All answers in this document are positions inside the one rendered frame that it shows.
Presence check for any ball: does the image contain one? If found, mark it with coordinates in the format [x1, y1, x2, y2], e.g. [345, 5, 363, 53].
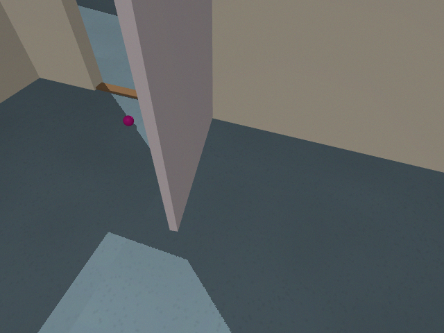
[123, 116, 134, 126]

